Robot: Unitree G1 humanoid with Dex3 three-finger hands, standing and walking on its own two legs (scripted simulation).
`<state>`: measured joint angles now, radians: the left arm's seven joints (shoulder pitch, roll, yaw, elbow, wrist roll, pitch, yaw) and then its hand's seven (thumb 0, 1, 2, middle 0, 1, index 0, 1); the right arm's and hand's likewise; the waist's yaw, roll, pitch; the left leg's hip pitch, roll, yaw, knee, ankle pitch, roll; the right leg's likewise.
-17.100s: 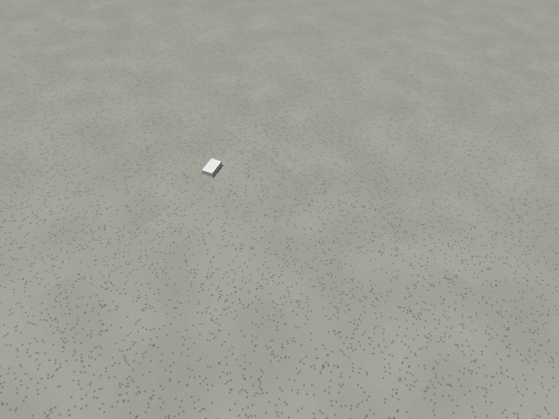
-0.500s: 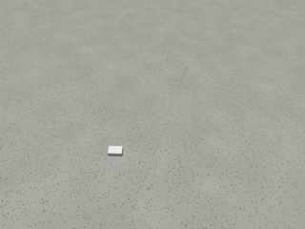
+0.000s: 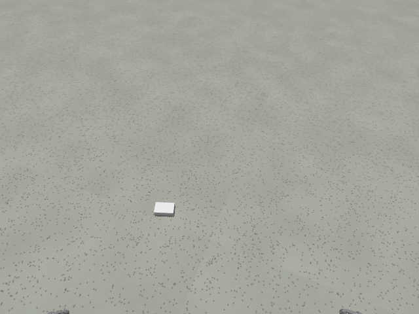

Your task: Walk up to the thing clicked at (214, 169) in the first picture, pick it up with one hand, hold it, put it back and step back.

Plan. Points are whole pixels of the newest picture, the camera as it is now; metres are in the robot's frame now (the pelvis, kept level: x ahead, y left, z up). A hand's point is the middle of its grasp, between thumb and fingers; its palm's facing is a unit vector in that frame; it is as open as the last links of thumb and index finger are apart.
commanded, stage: walk up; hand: left
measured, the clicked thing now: (164, 208) +0.73 +0.23 -0.75
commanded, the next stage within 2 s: stand in 0.06 s
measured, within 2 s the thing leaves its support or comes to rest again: neither
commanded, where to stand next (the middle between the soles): +0.35 -0.02 m, yaw +1 degrees
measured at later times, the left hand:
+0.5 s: hand out of the picture +0.06 +0.23 -0.14, palm faces -0.03 -0.94 -0.34, open 7.4 cm
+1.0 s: hand out of the picture +0.05 +0.23 -0.14, palm faces -0.05 -0.94 -0.34, open 7.4 cm
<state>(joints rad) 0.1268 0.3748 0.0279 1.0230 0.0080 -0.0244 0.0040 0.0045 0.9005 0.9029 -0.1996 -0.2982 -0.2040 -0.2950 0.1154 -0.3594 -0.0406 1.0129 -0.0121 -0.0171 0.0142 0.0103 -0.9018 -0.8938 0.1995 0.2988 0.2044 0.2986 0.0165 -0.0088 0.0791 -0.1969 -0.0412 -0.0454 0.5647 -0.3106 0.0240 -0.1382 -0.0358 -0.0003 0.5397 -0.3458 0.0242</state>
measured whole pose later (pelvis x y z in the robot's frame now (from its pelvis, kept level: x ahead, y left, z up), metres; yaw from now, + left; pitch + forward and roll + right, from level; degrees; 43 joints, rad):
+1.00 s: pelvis -0.03 -0.02 +0.02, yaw -1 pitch -2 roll +0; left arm 0.11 0.35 -0.01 1.14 0.00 -0.01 -0.01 0.00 0.90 0.90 -0.20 -0.30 -0.20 -0.29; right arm 0.13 -0.35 0.00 1.15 -0.01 -0.01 0.01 0.01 -0.90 -0.89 0.20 0.30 0.20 0.30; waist -0.01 0.00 0.06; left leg -0.14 0.00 -0.04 0.32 -0.14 -0.01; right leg -0.10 0.00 0.01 0.32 -0.18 0.00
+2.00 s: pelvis +0.22 -0.02 +0.00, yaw +0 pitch -4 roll +0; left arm 0.24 0.36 0.04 0.80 0.02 -0.03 -0.04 0.00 0.90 0.90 -0.20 -0.30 -0.20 -0.30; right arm 0.32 -0.41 -0.05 0.84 -0.01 -0.05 0.02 0.01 -0.90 -0.89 0.20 0.30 0.20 0.30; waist 0.00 0.03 0.12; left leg -0.41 0.05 0.01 0.92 -0.40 0.01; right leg -0.25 -0.01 -0.05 0.54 -0.22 -0.04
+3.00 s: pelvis +0.25 -0.01 +0.01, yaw +0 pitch -3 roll -1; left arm 0.09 0.36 0.01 1.14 0.00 0.00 -0.02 0.00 0.90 0.90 -0.20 -0.30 -0.20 -0.29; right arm 0.09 -0.35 0.00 1.16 -0.01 -0.02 0.02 0.01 -0.90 -0.89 0.20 0.30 0.20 0.30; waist -0.01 -0.01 0.06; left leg -0.21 0.02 0.02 0.33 -0.08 0.00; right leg -0.09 -0.04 -0.01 0.34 -0.21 0.04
